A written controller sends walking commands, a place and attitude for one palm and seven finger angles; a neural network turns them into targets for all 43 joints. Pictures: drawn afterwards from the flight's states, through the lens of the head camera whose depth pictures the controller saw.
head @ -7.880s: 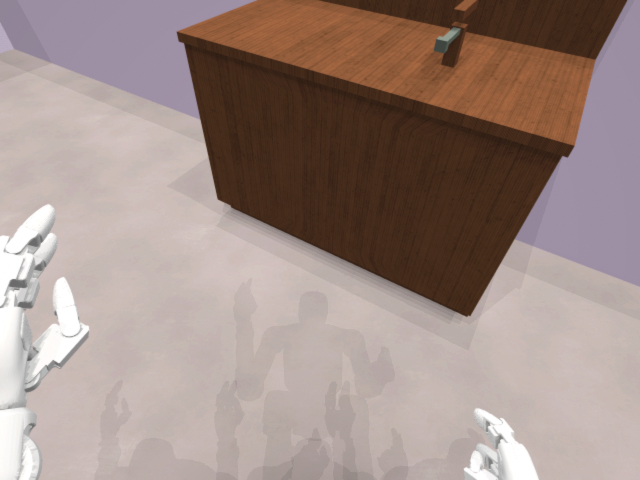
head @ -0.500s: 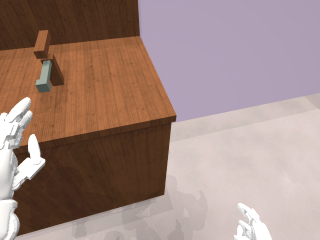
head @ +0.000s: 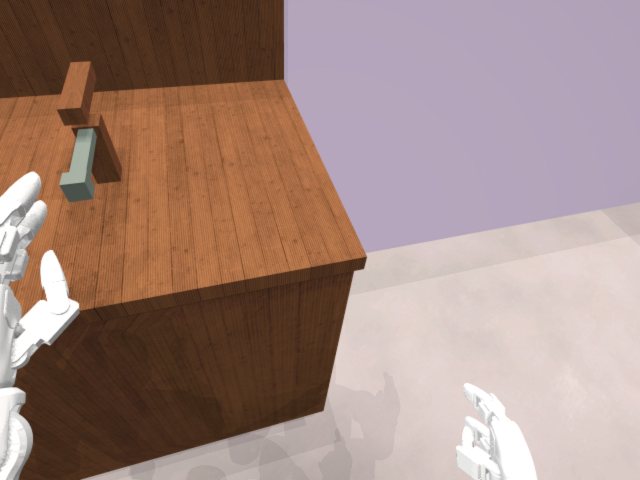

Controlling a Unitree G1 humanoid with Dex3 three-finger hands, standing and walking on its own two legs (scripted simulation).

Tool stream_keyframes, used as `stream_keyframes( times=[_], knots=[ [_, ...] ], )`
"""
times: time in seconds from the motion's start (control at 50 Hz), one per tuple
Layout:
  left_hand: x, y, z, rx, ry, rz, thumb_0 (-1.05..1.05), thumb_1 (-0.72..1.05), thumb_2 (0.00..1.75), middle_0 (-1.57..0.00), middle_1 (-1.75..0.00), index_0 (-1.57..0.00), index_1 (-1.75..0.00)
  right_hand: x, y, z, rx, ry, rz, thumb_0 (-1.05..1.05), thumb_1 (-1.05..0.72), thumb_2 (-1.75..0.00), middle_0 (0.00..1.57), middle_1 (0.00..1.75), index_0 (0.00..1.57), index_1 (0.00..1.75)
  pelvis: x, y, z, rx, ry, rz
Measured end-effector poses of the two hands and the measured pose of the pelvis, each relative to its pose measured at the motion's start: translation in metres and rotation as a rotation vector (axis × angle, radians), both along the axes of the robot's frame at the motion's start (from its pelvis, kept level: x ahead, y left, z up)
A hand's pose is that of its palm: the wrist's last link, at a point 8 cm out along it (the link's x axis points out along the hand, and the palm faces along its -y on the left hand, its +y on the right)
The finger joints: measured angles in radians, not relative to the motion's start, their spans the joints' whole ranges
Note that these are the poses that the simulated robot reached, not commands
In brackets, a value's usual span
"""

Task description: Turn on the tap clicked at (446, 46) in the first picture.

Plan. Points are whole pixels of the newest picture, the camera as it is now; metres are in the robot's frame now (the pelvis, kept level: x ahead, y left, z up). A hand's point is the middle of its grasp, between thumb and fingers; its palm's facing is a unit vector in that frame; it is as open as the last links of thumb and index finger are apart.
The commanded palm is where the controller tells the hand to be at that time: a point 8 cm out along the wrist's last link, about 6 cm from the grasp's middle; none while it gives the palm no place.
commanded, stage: shuffle to correct the standing spot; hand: left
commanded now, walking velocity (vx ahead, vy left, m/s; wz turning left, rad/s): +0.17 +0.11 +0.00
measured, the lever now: (77, 186) +0.41 +0.35 +0.13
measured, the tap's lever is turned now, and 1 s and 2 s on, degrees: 0 0 0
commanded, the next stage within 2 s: come to a stop and stand still in 0.60 s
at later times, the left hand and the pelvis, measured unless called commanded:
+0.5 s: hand (52, 276) +0.24 +0.27 +0.18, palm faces +0.38 -0.82 -0.43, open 7.4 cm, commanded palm +0.18 +0.32 +0.19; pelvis +0.03 +0.03 -0.01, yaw +3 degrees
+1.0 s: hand (18, 226) +0.29 +0.33 +0.18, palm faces +0.44 -0.82 -0.35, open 7.4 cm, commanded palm +0.24 +0.37 +0.19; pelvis +0.09 +0.08 +0.00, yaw +2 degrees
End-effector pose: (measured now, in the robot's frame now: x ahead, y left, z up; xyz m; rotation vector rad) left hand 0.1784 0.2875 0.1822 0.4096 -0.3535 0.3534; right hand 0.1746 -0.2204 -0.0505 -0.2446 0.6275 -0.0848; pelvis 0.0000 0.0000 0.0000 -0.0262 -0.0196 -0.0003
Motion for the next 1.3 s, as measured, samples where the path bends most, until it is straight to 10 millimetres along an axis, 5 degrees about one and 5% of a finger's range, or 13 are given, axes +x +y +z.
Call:
stream_keyframes(
  times=[0.28,0.42,0.52,0.7,0.86,1.0,1.3],
  knots=[
    [0.011,0.028,0.002,0.044,-0.036,-0.001,0.01,0.88,0.89,-0.21,-0.3,-0.21,-0.3,-0.017,0.013,-0.024,-0.005,0.103,-0.075,0.02,-0.9,-0.9,0.2,0.3,0.2,0.3,0.011,0.028,-0.01,0.012,-0.017,-0.018],
    [0.03,0.021,0.012,0.073,0.007,-0.032,0.01,0.89,0.89,-0.21,-0.3,-0.21,-0.3,-0.023,0.032,-0.031,0.058,0.142,-0.072,0.02,-0.9,-0.9,0.2,0.3,0.2,0.3,0.027,0.031,-0.001,-0.003,-0.02,0.007],
    [0.022,0.03,0.012,0.13,-0.018,-0.014,0.01,0.88,0.89,-0.21,-0.3,-0.22,-0.3,-0.004,0.029,-0.048,0.039,0.17,-0.027,0.02,-0.9,-0.9,0.2,0.3,0.2,0.3,0.03,0.033,-0.015,-0.013,-0.029,0.037],
    [0.03,0.053,0.011,0.001,-0.039,0.04,0.01,0.88,0.89,-0.21,-0.3,-0.21,-0.3,0.03,0.039,-0.011,-0.062,0.099,-0.008,0.02,-0.9,-0.9,0.2,0.3,0.2,0.3,0.046,0.054,0.001,0.039,-0.007,0.013],
    [0.061,0.082,0.016,0.06,-0.052,0.039,0.01,0.88,0.89,-0.21,-0.3,-0.21,-0.3,0.06,0.075,-0.009,0.011,0.002,-0.045,0.01,-0.9,-0.9,0.2,0.3,0.2,0.3,0.067,0.075,-0.004,0.045,-0.028,0.026],
    [0.073,0.082,0.013,0.028,0.023,0.064,0.01,0.89,0.89,-0.21,-0.3,-0.21,-0.3,0.073,0.102,-0.02,0.084,0.073,0.036,0.01,-0.9,-0.9,0.2,0.3,0.2,0.3,0.086,0.08,0.005,0.011,-0.006,0.035],
    [0.092,0.093,0.011,0.015,0.101,0.055,0.01,0.89,0.89,-0.21,-0.3,-0.21,-0.3,0.106,0.096,0.0,0.029,0.04,-0.015,0.02,-0.9,-0.9,0.2,0.3,0.2,0.3,0.096,0.093,0.014,0.016,0.016,0.019]
  ],
)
